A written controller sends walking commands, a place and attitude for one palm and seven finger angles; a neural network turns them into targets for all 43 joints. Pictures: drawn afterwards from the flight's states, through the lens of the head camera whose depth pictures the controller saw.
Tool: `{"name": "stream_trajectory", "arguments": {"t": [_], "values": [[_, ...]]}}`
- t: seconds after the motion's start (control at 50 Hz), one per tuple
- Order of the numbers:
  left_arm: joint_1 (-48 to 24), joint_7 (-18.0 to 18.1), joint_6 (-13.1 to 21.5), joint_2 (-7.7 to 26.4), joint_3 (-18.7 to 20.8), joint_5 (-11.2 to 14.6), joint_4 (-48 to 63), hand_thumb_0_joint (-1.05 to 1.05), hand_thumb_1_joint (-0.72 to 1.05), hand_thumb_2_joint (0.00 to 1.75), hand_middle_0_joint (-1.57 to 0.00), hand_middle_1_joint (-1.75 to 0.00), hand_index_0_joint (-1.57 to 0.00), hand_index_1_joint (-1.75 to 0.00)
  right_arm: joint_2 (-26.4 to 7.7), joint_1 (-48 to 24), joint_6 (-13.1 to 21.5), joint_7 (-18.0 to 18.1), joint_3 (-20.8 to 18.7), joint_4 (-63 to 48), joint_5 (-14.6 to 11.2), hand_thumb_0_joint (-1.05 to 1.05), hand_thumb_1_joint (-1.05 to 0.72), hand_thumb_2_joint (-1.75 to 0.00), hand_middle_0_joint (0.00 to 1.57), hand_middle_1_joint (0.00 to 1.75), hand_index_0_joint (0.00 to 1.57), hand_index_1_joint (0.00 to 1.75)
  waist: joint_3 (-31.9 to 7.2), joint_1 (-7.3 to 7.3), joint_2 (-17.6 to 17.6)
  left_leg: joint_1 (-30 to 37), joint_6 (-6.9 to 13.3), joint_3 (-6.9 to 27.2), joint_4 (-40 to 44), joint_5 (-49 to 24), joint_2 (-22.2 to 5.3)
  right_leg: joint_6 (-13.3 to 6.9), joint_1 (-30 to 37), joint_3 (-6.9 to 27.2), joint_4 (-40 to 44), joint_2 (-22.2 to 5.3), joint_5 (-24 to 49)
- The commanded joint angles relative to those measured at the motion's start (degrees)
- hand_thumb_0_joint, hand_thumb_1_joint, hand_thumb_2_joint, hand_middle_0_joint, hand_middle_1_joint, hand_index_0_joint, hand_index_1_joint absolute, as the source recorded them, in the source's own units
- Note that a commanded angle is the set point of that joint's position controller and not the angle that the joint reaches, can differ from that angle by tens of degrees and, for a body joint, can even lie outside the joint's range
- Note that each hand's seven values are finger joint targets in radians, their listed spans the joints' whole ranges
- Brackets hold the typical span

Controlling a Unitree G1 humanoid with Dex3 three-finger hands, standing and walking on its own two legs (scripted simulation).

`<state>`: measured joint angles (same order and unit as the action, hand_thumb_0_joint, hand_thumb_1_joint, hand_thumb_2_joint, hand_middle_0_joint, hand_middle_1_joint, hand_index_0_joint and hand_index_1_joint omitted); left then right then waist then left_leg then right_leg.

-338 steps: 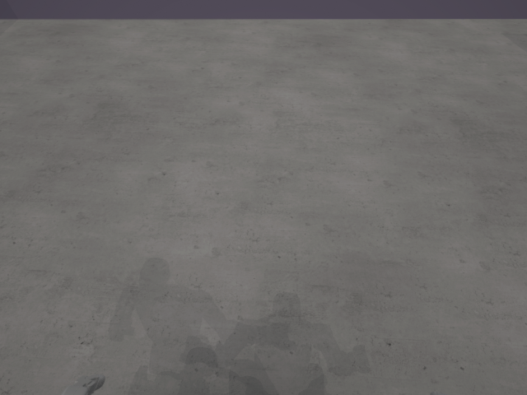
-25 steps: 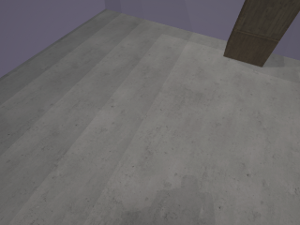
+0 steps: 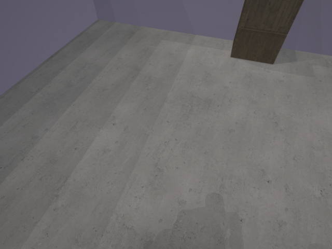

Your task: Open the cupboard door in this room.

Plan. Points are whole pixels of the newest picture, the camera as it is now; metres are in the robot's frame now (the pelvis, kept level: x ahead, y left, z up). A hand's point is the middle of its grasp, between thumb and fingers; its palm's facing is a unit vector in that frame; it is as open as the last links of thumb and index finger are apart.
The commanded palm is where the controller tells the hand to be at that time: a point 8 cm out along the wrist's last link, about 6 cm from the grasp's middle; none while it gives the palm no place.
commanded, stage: turn or walk to find it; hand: left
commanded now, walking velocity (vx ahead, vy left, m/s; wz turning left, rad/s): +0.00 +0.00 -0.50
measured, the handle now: out of the picture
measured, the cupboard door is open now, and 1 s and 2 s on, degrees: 0 0 0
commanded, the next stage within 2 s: stand and wait in 0.16 s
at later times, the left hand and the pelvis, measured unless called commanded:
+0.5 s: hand out of the picture +0.08 +0.15 -0.17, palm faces -0.01 -0.98 -0.21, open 7.2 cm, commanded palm none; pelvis +0.01 -0.03 +0.00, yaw -3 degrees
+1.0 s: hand out of the picture -0.02 +0.15 -0.17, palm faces +0.01 -0.98 -0.18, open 7.4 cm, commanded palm none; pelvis +0.00 -0.02 +0.01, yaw -2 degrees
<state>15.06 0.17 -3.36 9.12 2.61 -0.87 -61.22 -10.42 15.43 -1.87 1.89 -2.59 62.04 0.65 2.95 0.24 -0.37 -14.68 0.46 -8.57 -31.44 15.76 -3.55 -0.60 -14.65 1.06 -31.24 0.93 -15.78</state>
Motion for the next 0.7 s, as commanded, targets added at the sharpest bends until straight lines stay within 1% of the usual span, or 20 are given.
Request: {"name": "stream_trajectory", "arguments": {"t": [0.0,0.02,0.04,0.08,0.12,0.16,0.18,0.2,0.22,0.24,0.26,0.28,0.34,0.38,0.42,0.44,0.46,0.5,0.6,0.68], "values": [[-3.0,0.0,1.1,6.2,2.2,-0.1,6.9,0.00,0.90,0.90,-0.20,-0.30,-0.20,-0.30,-9.8,2.0,1.8,0.5,-2.6,-4.4,0.4,0.00,-0.90,-0.90,0.20,0.30,0.20,0.30,-0.6,1.17,-12.6,4.3,5.5,17.3,16.9,7.6,-15.9,0.0,-12.3,-1.0,-10.4,-0.5,-3.1],[-3.7,-0.2,0.9,6.3,2.3,-0.4,7.2,0.00,0.90,0.90,-0.20,-0.30,-0.20,-0.30,-10.3,1.9,2.2,0.5,-2.9,-4.8,0.3,0.00,-0.90,-0.90,0.20,0.30,0.20,0.30,-2.2,1.28,-13.5,4.0,8.2,18.7,18.4,2.7,-19.5,0.7,-12.3,-2.2,-20.7,-1.4,-10.0],[-3.9,-0.3,0.8,6.1,2.5,-0.6,7.7,0.00,0.90,0.90,-0.20,-0.30,-0.20,-0.30,-10.0,1.5,2.5,0.6,-2.8,-5.1,0.5,0.00,-0.90,-0.90,0.20,0.30,0.20,0.30,-2.9,1.17,-11.1,4.7,9.7,17.8,17.5,-3.3,-20.5,0.9,-13.4,-1.7,-25.8,-2.6,-14.1],[-3.6,-0.2,1.5,3.7,1.9,-0.6,7.3,0.00,0.90,0.90,-0.20,-0.30,-0.20,-0.30,-9.5,0.5,2.7,0.5,-2.4,-4.6,1.2,0.00,-0.90,-0.90,0.20,0.30,0.20,0.30,-3.8,0.55,-7.5,5.5,9.9,13.4,13.2,-15.4,-18.0,1.1,-11.4,-2.5,-21.7,-3.9,-14.6],[-1.3,0.0,2.3,2.6,1.0,-0.4,5.9,0.00,0.90,0.90,-0.20,-0.30,-0.20,-0.30,-9.0,0.4,2.7,0.4,-1.8,-3.5,1.2,0.00,-0.90,-0.90,0.20,0.30,0.20,0.30,-4.7,-0.27,-6.6,4.5,7.9,9.3,8.9,-22.7,-14.4,1.3,-4.4,-5.2,-9.4,-3.1,-9.2],[3.6,0.5,3.2,3.5,0.5,-0.4,3.4,0.00,0.90,0.90,-0.20,-0.30,-0.20,-0.30,-7.9,0.7,2.6,0.1,-1.5,-2.7,0.5,0.00,-0.90,-0.90,0.20,0.30,0.20,0.30,-6.5,-1.97,-4.4,3.3,3.7,6.0,3.1,-18.8,-10.1,1.5,4.8,-5.5,6.9,-3.7,5.7],[3.6,1.1,3.8,6.9,0.6,-0.6,2.9,0.00,0.90,0.90,-0.20,-0.30,-0.20,-0.30,-5.3,1.8,2.6,-0.2,-1.2,-2.7,0.0,0.00,-0.90,-0.90,0.20,0.30,0.20,0.30,-6.6,-1.37,3.4,-2.1,0.4,3.2,-2.1,-10.6,-6.8,-0.3,9.8,2.3,10.5,-10.2,14.4],[2.5,1.4,4.1,10.4,0.8,-0.4,2.8,0.00,0.90,0.90,-0.20,-0.30,-0.20,-0.30,-2.3,1.4,2.3,-0.6,-0.3,-3.7,-0.3,0.00,-0.90,-0.90,0.20,0.30,0.20,0.30,-4.7,-0.74,10.9,-8.2,-2.0,0.9,-3.8,6.8,-2.5,-4.4,10.0,10.7,12.0,-19.2,21.7],[2.5,1.4,4.2,10.6,0.8,-0.3,2.9,0.00,0.90,0.90,-0.20,-0.30,-0.20,-0.30,-2.6,-1.2,1.3,-0.4,-0.2,-4.0,-0.2,0.00,-0.90,-0.90,0.20,0.30,0.20,0.30,-3.8,-2.17,11.5,-5.8,-2.3,3.5,-8.0,13.8,-1.5,-8.1,4.1,12.5,14.6,-21.0,19.8],[0.6,1.5,4.2,10.4,0.7,-0.3,2.7,0.00,0.90,0.90,-0.20,-0.30,-0.20,-0.30,-2.6,-2.3,0.7,-0.4,-0.2,-3.6,0.0,0.00,-0.90,-0.90,0.20,0.30,0.20,0.30,-0.9,-1.79,12.1,-5.4,-2.0,5.5,-10.2,14.0,-2.0,-9.3,0.6,13.1,15.8,-20.1,17.2],[-1.6,1.5,4.2,9.6,0.3,-0.3,2.6,0.00,0.90,0.90,-0.20,-0.30,-0.20,-0.30,-2.7,-0.8,0.6,-0.3,-0.1,-2.5,0.1,0.00,-0.90,-0.90,0.20,0.30,0.20,0.30,0.0,-0.62,10.5,-5.4,-1.9,6.3,-11.1,12.0,-1.9,-9.5,1.1,11.3,15.0,-18.7,18.0],[-3.3,1.6,4.2,9.0,0.2,-0.3,2.8,0.00,0.90,0.90,-0.20,-0.30,-0.20,-0.30,-2.4,0.8,0.6,-0.3,0.0,-1.4,0.1,0.00,-0.90,-0.90,0.20,0.30,0.20,0.30,0.0,0.31,9.4,-4.7,-1.9,6.6,-10.4,10.3,-1.9,-9.2,1.9,8.7,13.7,-17.2,20.7],[-3.7,1.7,4.4,8.3,0.0,0.0,2.1,0.00,0.90,0.90,-0.20,-0.30,-0.20,-0.30,-1.7,2.7,1.0,-0.1,0.5,0.3,0.0,0.00,-0.90,-0.90,0.20,0.30,0.20,0.30,-2.0,0.60,7.3,-2.2,-2.4,6.3,-4.3,5.6,-1.4,-7.7,5.7,4.3,10.5,-14.5,26.9],[-2.9,1.8,4.5,7.7,-0.1,0.3,1.3,0.00,0.90,0.90,-0.20,-0.30,-0.20,-0.30,-1.9,3.1,1.5,0.1,0.6,1.1,0.0,0.00,-0.90,-0.90,0.20,0.30,0.20,0.30,-3.0,0.60,6.1,2.2,-2.4,6.1,3.5,-1.0,-1.4,-6.0,5.6,3.7,8.9,-13.2,27.0],[-2.9,1.7,4.3,6.6,-0.4,0.6,1.0,0.00,0.90,0.90,-0.20,-0.30,-0.20,-0.30,-3.1,3.7,2.2,0.2,0.6,2.1,0.0,0.00,-0.90,-0.90,0.20,0.30,0.20,0.30,-3.5,0.43,2.1,7.5,-1.6,8.2,7.6,-14.6,-3.8,-2.6,3.2,0.8,7.9,-9.6,21.2],[-2.6,1.7,4.2,6.2,-0.5,0.4,1.2,0.00,0.90,0.90,-0.20,-0.30,-0.20,-0.30,-3.7,3.0,2.3,0.3,0.6,2.1,0.1,0.00,-0.90,-0.90,0.20,0.30,0.20,0.30,-3.0,0.04,1.3,7.9,-1.4,7.9,7.3,-16.8,-4.8,-1.5,2.7,0.3,8.8,-8.6,19.6],[-2.5,1.6,4.0,6.2,-0.5,0.5,0.6,0.00,0.90,0.90,-0.20,-0.30,-0.20,-0.30,-3.6,2.1,2.6,0.3,0.6,2.4,0.1,0.00,-0.90,-0.90,0.20,0.30,0.20,0.30,-3.0,-0.30,-3.3,7.6,-1.1,8.1,7.7,-19.3,-5.1,-0.8,3.9,-0.7,8.2,-8.3,19.1],[-1.7,1.6,4.1,6.5,-0.6,0.6,-0.2,0.00,0.90,0.90,-0.20,-0.30,-0.20,-0.30,-3.4,1.9,2.7,0.3,0.9,2.6,0.0,0.00,-0.90,-0.90,0.20,0.30,0.20,0.30,-2.8,-0.54,-3.3,6.3,-0.9,8.3,8.8,-20.0,-5.1,-0.6,6.6,-0.8,8.7,-8.2,18.9],[-0.5,1.5,4.1,6.5,-1.3,0.6,-1.4,0.00,0.90,0.90,-0.20,-0.30,-0.20,-0.30,-3.7,1.9,2.6,0.3,1.2,2.6,-0.1,0.00,-0.90,-0.90,0.20,0.30,0.20,0.30,-0.4,-0.44,-1.7,6.2,-0.8,8.3,11.5,-12.8,-4.4,-0.6,5.5,-0.4,11.7,-8.3,13.7],[0.7,1.5,4.4,6.1,-1.6,0.6,-2.1,0.00,0.90,0.90,-0.20,-0.30,-0.20,-0.30,-3.8,2.5,2.8,0.2,1.4,2.7,-0.2,0.00,-0.90,-0.90,0.20,0.30,0.20,0.30,0.0,-0.28,-0.3,6.9,-0.5,8.5,12.5,-11.3,-4.2,-0.6,5.1,0.0,12.8,-8.2,11.9]]}}
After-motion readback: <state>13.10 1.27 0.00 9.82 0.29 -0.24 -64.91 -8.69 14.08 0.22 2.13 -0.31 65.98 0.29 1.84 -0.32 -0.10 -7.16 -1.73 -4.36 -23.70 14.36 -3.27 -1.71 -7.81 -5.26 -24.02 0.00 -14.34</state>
